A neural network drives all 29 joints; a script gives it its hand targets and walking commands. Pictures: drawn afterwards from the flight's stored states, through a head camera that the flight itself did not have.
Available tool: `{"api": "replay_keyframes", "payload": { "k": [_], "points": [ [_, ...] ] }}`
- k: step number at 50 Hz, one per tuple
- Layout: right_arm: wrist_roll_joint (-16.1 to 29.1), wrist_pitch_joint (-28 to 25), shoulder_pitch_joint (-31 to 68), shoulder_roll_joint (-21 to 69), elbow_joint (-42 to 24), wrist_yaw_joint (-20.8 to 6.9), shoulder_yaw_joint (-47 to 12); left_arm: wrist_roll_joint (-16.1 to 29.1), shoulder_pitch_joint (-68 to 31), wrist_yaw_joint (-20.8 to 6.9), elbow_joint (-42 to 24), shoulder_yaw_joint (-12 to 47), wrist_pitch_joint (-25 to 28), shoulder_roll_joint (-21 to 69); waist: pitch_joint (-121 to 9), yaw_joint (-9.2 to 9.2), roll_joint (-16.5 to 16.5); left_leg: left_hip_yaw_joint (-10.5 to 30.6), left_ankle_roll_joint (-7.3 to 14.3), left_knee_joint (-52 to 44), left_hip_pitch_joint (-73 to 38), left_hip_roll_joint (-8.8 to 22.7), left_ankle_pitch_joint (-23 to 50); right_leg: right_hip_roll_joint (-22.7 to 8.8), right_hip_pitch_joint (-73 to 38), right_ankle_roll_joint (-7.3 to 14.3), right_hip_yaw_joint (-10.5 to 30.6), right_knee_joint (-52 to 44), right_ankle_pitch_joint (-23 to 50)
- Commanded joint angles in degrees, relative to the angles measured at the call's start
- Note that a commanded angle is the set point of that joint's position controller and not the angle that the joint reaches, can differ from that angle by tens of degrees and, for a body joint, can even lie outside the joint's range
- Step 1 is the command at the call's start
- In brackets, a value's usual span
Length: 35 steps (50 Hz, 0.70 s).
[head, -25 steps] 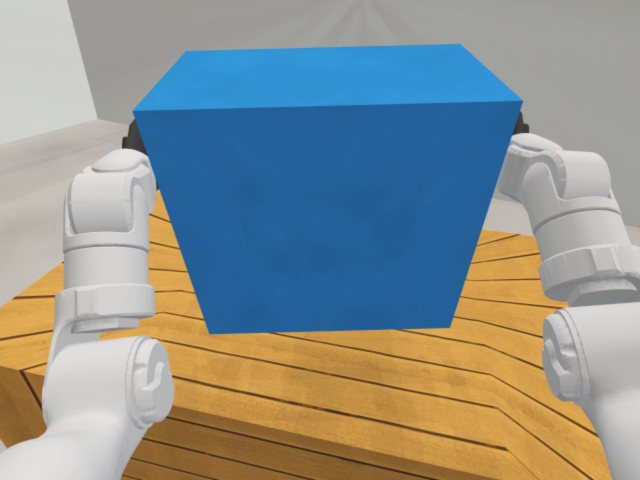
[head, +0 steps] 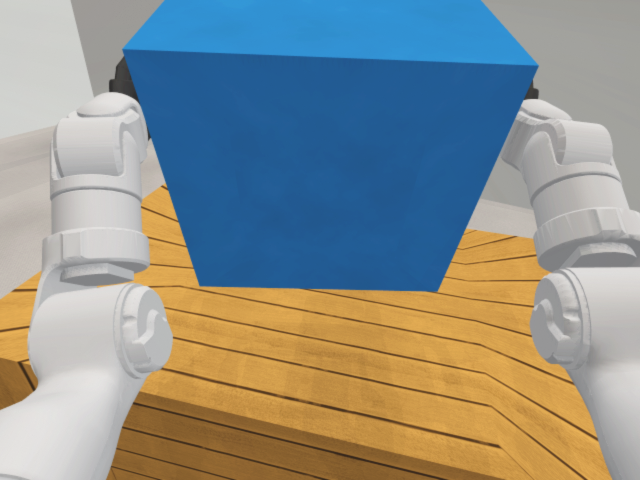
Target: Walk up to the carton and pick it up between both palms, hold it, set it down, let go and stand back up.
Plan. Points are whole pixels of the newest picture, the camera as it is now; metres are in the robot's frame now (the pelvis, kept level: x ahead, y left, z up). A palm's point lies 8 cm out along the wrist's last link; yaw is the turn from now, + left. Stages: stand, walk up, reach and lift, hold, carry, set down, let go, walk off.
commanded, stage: set down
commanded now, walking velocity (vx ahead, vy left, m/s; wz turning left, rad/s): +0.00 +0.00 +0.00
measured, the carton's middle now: (324, 155) +0.39 +0.00 +0.32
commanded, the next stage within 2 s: none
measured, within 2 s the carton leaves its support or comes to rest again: neither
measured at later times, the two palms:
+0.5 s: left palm (155, 172) +0.40 +0.20 +0.28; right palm (474, 188) +0.40 -0.20 +0.28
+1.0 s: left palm (157, 199) +0.37 +0.20 +0.26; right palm (482, 210) +0.38 -0.21 +0.26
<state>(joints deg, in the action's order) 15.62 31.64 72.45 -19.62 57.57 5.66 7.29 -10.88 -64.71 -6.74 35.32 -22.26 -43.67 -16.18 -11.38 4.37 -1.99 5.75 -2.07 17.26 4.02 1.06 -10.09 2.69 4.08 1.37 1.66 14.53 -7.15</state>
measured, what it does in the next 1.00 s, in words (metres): stands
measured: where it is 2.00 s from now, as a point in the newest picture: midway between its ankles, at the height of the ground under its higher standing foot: outside the picture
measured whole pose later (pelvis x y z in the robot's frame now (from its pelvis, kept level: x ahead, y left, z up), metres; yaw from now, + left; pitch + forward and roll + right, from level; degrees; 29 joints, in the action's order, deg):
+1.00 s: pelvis +0.00 +0.00 +0.00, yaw +2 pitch -7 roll +0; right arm 6.5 19.6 52.0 -12.8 44.2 -0.7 13.9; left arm -13.9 -47.6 -6.2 17.4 -23.6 -40.5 -7.2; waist -1.7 5.8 -3.7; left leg 4.1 -1.6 17.0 0.2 0.5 -9.7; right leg 1.1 0.7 1.4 -1.7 16.9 -9.1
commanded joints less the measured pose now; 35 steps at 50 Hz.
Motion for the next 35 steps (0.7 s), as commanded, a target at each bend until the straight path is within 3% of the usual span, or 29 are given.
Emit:
{"api": "replay_keyframes", "payload": {
  "k": [1, 8, 10, 11, 12, 13, 14, 18, 19, 20, 23, 24, 26, 27, 28, 30, 31, 35],
  "points": [
    [4.3, -3.7, 35.6, 27.4, -12.4, -8.9, -2.3, 6.2, -34.6, -12.3, -2.0, 9.9, 1.7, 24.9, -6.6, 0.86, 1.2, -7.1, 0.1, -3.4, 1.2, -4.0, 3.6, -0.5, -8.2, -2.5, -2.5, -1.9, 3.4],
    [6.0, -6.2, 36.4, 25.9, -21.8, -7.8, -6.0, 4.2, -31.4, -14.1, -10.9, 11.7, 1.0, 27.0, -6.3, 2.33, 2.9, -7.3, -0.9, -1.7, -3.6, -4.0, 10.5, 0.4, -11.2, -2.2, -3.8, -2.2, 8.6],
    [5.3, -7.1, 34.5, 25.9, -22.8, -8.0, -6.2, 4.5, -30.8, -13.5, -13.9, 13.6, 1.4, 28.8, -7.0, 2.72, 5.0, -6.9, -1.8, -1.3, -5.0, -3.8, 12.1, 0.9, -11.9, -1.7, -4.8, -1.8, 8.5],
    [4.7, -7.6, 33.8, 25.6, -23.6, -8.0, -5.4, 5.0, -30.1, -13.3, -13.5, 13.9, 1.6, 28.4, -8.0, 3.51, 3.8, -7.2, -1.9, -1.4, -5.3, -3.7, 11.5, 1.0, -11.6, -1.4, -5.2, -2.1, 7.8],
    [3.8, -7.9, 31.1, 25.0, -23.3, -8.3, -5.4, 4.7, -29.0, -13.1, -15.0, 14.5, 1.9, 28.4, -7.4, 4.14, 4.9, -6.7, -2.4, -1.5, -5.9, -3.6, 13.0, 0.9, -11.7, -1.3, -5.3, -1.7, 8.9],
    [3.0, -8.4, 31.1, 25.8, -24.1, -8.3, -5.7, 4.6, -28.5, -12.8, -17.2, 14.6, 2.5, 28.8, -8.6, 3.71, 3.8, -7.0, -2.4, -0.7, -7.4, -3.8, 16.0, 1.3, -11.7, -1.5, -6.0, -1.0, 10.4],
    [2.6, -9.4, 31.8, 24.5, -26.2, -8.7, -5.0, 4.9, -28.7, -12.1, -20.0, 15.7, 2.8, 29.9, -10.9, 4.12, 5.6, -7.1, -3.1, 0.0, -8.9, -3.6, 17.7, 1.1, -11.7, -1.2, -6.4, -0.6, 11.3],
    [3.1, -12.6, 27.8, 25.3, -28.3, -9.6, -9.0, 6.1, -26.5, -9.6, -24.5, 19.6, 3.9, 31.6, -13.7, 3.66, 6.9, -6.6, -4.3, 2.6, -14.0, -3.6, 29.8, 2.2, -12.4, -1.3, -7.1, 0.0, 16.6],
    [3.1, -12.8, 27.1, 24.8, -28.7, -9.9, -8.4, 6.8, -24.9, -8.9, -25.6, 21.1, 4.1, 31.7, -12.8, 5.39, 7.6, -6.5, -4.8, 3.3, -15.1, -3.4, 31.7, 2.2, -10.4, -1.4, -8.0, -0.2, 16.0],
    [2.5, -12.8, 24.4, 23.6, -28.5, -10.4, -8.5, 6.3, -24.6, -8.3, -27.5, 21.5, 3.9, 32.4, -11.9, 5.15, 8.5, -6.0, -5.4, 3.5, -16.1, -3.2, 34.3, 2.4, -10.0, -1.4, -8.0, -0.1, 16.6],
    [2.5, -13.1, 21.6, 21.9, -27.6, -11.7, -8.1, 6.4, -21.4, -7.1, -28.5, 21.6, 2.9, 33.3, -11.9, 3.79, 8.9, -5.8, -5.6, 3.1, -16.2, -2.3, 32.7, 2.7, -8.1, -0.7, -8.3, -0.1, 14.5],
    [2.9, -13.7, 21.8, 21.2, -28.5, -12.2, -8.7, 6.5, -20.4, -6.7, -29.2, 21.8, 2.6, 32.3, -10.4, 3.69, 8.6, -6.2, -5.5, 3.4, -15.1, -2.5, 34.2, 2.6, -8.3, -1.1, -8.3, 0.5, 15.3],
    [2.8, -14.0, 20.3, 23.0, -31.3, -12.3, -10.6, 6.7, -19.0, -6.5, -30.1, 20.8, 2.8, 30.2, -9.9, 3.31, 3.8, -5.9, -4.1, 3.9, -13.8, -3.0, 35.4, 2.5, -10.5, -1.7, -7.5, 1.1, 21.2],
    [2.9, -13.9, 21.7, 23.3, -31.6, -12.0, -10.8, 6.4, -18.7, -6.4, -29.3, 19.7, 2.8, 30.8, -10.0, 2.45, 3.2, -6.0, -3.4, 3.2, -11.9, -3.8, 32.4, 2.4, -11.9, -1.9, -7.3, 1.2, 22.4],
    [3.0, -14.4, 22.5, 22.9, -35.2, -12.3, -11.9, 6.6, -18.0, -6.1, -32.6, 20.7, 2.8, 31.1, -12.9, 1.58, 3.3, -6.4, -2.9, 3.5, -12.8, -3.3, 32.7, 1.9, -12.5, -2.4, -7.2, 2.4, 24.9],
    [3.0, -14.4, 23.7, 24.5, -37.5, -11.9, -13.5, 6.5, -16.7, -5.9, -29.6, 19.1, 2.6, 29.6, -11.7, 1.05, -0.6, -6.7, -1.6, 2.6, -8.9, -4.3, 28.9, 1.5, -15.5, -3.0, -6.4, 2.4, 28.9],
    [2.8, -14.5, 24.1, 25.0, -38.7, -11.5, -14.0, 6.8, -16.3, -6.0, -31.2, 19.6, 2.7, 29.1, -13.3, 0.84, -2.1, -6.6, -0.8, 2.3, -8.5, -4.3, 27.4, 1.3, -16.8, -3.4, -6.4, 3.5, 32.8],
    [2.3, -15.0, 23.7, 26.6, -43.2, -11.0, -15.6, 7.8, -16.5, -5.4, -33.6, 20.1, 2.9, 28.9, -17.3, 0.36, -2.8, -7.2, -0.2, 2.1, -7.6, -5.3, 23.8, 0.5, -19.0, -4.4, -6.0, 6.2, 38.1]
  ]
}}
